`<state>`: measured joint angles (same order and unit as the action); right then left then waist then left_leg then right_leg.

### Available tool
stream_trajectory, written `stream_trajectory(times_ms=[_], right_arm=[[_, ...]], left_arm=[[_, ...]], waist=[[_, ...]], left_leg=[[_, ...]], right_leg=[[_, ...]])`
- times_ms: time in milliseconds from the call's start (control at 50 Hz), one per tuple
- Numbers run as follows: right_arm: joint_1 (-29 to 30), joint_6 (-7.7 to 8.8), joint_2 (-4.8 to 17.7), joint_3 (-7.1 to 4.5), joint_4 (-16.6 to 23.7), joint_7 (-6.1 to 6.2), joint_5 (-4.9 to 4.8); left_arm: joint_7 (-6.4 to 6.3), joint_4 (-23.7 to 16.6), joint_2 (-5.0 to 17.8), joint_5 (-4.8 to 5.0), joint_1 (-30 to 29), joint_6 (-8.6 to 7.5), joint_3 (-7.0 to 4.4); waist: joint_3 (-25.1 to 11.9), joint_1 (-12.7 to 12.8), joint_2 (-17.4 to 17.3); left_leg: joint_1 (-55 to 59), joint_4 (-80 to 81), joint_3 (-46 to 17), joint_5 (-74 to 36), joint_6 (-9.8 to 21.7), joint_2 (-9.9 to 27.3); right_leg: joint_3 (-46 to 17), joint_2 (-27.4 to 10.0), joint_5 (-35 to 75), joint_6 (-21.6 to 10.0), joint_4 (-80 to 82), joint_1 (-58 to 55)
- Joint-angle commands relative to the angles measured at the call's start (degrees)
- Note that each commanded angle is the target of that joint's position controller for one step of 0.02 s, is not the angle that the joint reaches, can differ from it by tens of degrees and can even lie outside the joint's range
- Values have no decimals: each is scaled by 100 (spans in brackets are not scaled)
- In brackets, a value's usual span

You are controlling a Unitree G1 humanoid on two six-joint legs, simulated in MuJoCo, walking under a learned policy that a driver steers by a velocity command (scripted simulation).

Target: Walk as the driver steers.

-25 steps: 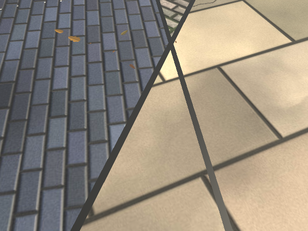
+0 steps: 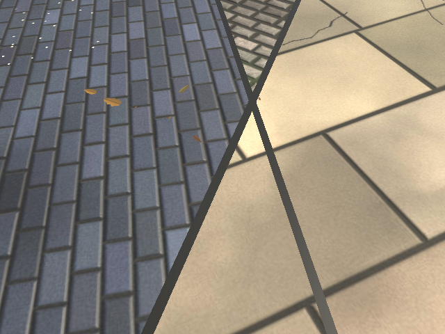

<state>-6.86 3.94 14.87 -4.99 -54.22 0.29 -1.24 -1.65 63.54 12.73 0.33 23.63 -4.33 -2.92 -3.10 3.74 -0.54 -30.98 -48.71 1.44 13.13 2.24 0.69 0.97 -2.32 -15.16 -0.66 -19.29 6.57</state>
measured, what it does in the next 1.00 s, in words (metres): walks ahead: left foot, then right foot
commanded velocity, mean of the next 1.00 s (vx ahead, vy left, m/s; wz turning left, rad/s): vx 0.33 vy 0.00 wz -0.18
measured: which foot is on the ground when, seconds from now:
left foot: up 0.00-0.20, down 0.22-0.70, up 0.72-1.00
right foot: down 0.00-0.24, up 0.26-0.68, down 0.70-1.00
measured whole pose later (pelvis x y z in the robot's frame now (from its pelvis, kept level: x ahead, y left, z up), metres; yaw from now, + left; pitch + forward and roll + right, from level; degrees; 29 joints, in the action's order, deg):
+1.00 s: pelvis +0.40 +0.02 -0.02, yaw -12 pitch +3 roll +1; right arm -5.1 0.9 16.6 -4.0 -47.9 3.8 0.7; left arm -0.8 45.8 15.7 -0.3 8.6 -0.6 -4.5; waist 2.6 1.7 -0.9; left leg -35.1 -54.4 -5.7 19.6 -3.0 2.0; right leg -4.4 6.0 -3.9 -4.8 -25.4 24.6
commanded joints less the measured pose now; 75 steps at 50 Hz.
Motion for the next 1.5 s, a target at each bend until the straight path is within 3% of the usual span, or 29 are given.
stream_trajectory(times_ms=[20, 140, 200, 220, 240, 260, 300, 320, 360, 560, 640, 700, 720, 740, 760, 780, 800, 840, 880, 1000, 1100, 1180, 1200, 1220, 1240, 1260, 1300, 1380, 1500], right_arm=[[899, 140, 48, 27, 445, -84, 2], [1353, 117, 203, 124, 657, -207, -80], [134, 100, 611, -70, 331, -161, -67], [-864, 109, 960, -226, 79, -108, -57], [-1733, 58, 1581, -369, -68, -56, 59], [-1868, 78, 1399, -271, -140, -104, 69], [-842, 140, 705, -42, 112, -140, 59], [-484, 159, 520, 22, 177, -176, 92], [-304, 187, 310, 90, 142, -201, 145], [-1102, 184, 703, 35, -152, 69, 138], [-1094, 64, 806, -4, -235, 133, 112], [-952, -93, 898, -40, -53, 231, 87], [-1306, -77, 662, 51, 125, 230, 295], [-2024, 22, 33, 273, 158, 133, 326], [-1697, 86, 524, 161, 160, 60, 153], [-1108, 70, 661, 109, 340, 77, -16], [-836, -1, 709, 77, 367, 158, 7], [-723, -194, 846, -24, 492, 289, 139], [-832, -266, 652, -19, 544, 346, 186], [-299, -326, 611, -14, 817, 375, 193], [-25, -205, 629, 7, 985, 291, 123], [-650, -92, 803, -67, 858, 168, 80], [-838, -111, 1208, -160, 859, 178, 197], [-595, -199, 1634, -251, 921, 186, 398], [-351, -193, 1268, -175, 1134, 201, 473], [-65, -195, 990, -106, 1273, 236, 404], [164, -220, 796, -56, 1350, 253, 209], [-176, -336, 864, -66, 1332, 312, 229], [-321, -389, 1253, -208, 1355, 211, 118]], left_arm=[[5, -262, 679, 6, -23, -99, -97], [57, -204, 1050, 110, 348, -28, -249], [63, -276, 1020, 131, 82, -3, -260], [71, -381, 876, 89, -99, -16, -212], [77, -628, 348, 9, 49, -103, -70], [92, -647, 260, 65, 17, -248, -39], [136, -784, 734, 245, -560, -353, -176], [96, -790, 671, 200, -682, -330, -203], [42, -778, 496, 111, -560, -190, -240], [248, -1411, 233, 21, -2309, -103, -99], [389, -1586, 506, 27, -2354, -58, -132], [428, -1371, 1163, -35, -1136, -68, -429], [342, -1410, 1681, -114, -681, -26, -540], [347, -1558, 1827, -107, -823, -5, -478], [349, -1668, 1489, -43, -739, 65, -412], [317, -1804, 1270, -11, -1204, 95, -360], [273, -1896, 1085, 16, -1583, 142, -301], [221, -2001, 1004, -82, -1862, 196, -279], [185, -2060, 1098, -160, -1860, 206, -318], [-14, -2267, 1255, -13, -1716, 359, -392], [-77, -2388, 1257, -19, -1589, 493, -413], [-110, -2566, 1128, 69, -1633, 613, -362], [-113, -2596, 809, 71, -1405, 633, -280], [-81, -2852, 754, 108, -1406, 564, -295], [-25, -2789, 1310, -16, -1384, 470, -438], [10, -2645, 1473, 35, -1205, 484, -525], [-30, -2465, 1254, 32, -1005, 629, -506], [32, -2834, 870, 120, -1536, 704, -357], [177, -3151, 777, 55, -1712, 682, -260]], waist=[[675, 4, 746], [886, 129, 913], [381, -585, 805], [-250, -1045, 449], [-1078, -1179, -1007], [-1495, -1116, -1513], [-317, -808, -757], [56, -640, -424], [306, -341, -526], [777, -567, -249], [496, -433, -405], [-289, 176, -188], [-1022, 63, 850], [-1997, -393, 1685], [-2263, -78, 902], [-1437, -91, 617], [-809, -213, 110], [-343, -467, 290], [-350, -567, 541], [-484, -399, 674], [-365, -273, 862], [-371, -640, 859], [-553, -539, 35], [-211, -256, -1727], [-269, -332, -1443], [-272, -227, -971], [-104, -194, -661], [97, -506, -895], [-146, -656, -1093]], left_leg=[[-948, 632, 36, -531, -112, 219], [168, 1803, 289, -408, -20, 90], [1935, 2116, 391, -443, 283, -149], [3335, 2093, -128, -439, 531, 257], [5249, 2525, -2398, 220, 1249, 1729], [5284, 3397, -4199, 848, 1634, 2297], [3959, 3481, -2774, 836, 1228, 1876], [3235, 3678, -2204, 442, 1114, 1622], [2402, 3959, -1518, -181, 987, 1311], [2114, 4114, -54, -2265, 814, 976], [2935, 3303, 230, -3466, 551, 1247], [2960, 981, 558, -4010, 74, 784], [1526, -1016, 696, -1638, -284, 352], [-160, -2876, 30, 2827, -527, -585], [-370, -3321, -725, 2597, -423, -331], [-797, -3211, -608, 2073, -350, -127], [-796, -2841, -529, 1625, -361, 112], [-125, -2100, -591, 1222, -357, 318], [181, -1610, -522, 1025, -376, 204], [-6, -302, -689, 342, -603, 39], [380, 691, -717, 442, -621, -171], [1776, 2625, -620, -278, -348, -50], [2589, 2938, -1479, -435, 37, 1093], [2593, 3232, -2969, -1513, 967, 2155], [2371, 3189, -3136, -2029, 1351, 2436], [2332, 3000, -2456, -2252, 1155, 2125], [2387, 2836, -1543, -2164, 734, 1548], [2568, 2998, -803, -2164, 873, 1357], [2439, 2889, -534, -2281, 1006, 1601]], right_leg=[[-1053, -1085, 41, -825, 1207, -441], [-850, -1287, 347, -906, 971, -183], [-503, -1123, 2082, -647, -191, 112], [-117, -795, 2422, -408, -1592, 758], [427, -25, 822, 44, -3947, 2779], [-339, 282, -1619, 36, -5215, 3524], [-465, -387, -860, -247, -5733, 4020], [-389, -555, -405, -268, -5395, 3818], [-424, -748, 21, -268, -4834, 3223], [90, -259, 2296, -70, -1657, 2745], [-10, -32, 1846, -358, -1313, 2361], [150, 380, 2335, -644, -748, 687], [-1327, -783, 4709, -1149, -1209, -1008], [-3590, -2086, 5548, -2373, -966, -2527], [-3575, -1823, 4040, -2230, -525, -2194], [-2920, -1515, 2968, -1920, -306, -1445], [-2455, -1260, 2236, -1635, -50, -532], [-2155, -961, 1528, -1470, 278, 897], [-1936, -742, 1597, -1467, 357, 1343], [-2223, -551, 164, -1266, 335, 1206], [-2641, -469, -15, -1156, 186, 1056], [-2705, -102, 447, -759, -404, 1231], [-2120, 344, -651, -429, -1414, 1939], [-841, 1255, -1906, -119, -2587, 3187], [-1011, 840, -1966, 92, -3887, 3273], [-996, 750, -1580, 172, -4419, 3200], [-813, 633, -990, 385, -5003, 3319], [-358, 393, -467, 622, -4473, 3401], [82, 232, -731, 456, -2652, 1995]])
